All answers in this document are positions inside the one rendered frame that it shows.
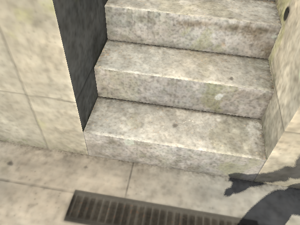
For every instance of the stairs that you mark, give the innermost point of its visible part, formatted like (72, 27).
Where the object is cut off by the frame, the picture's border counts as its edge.
(184, 84)

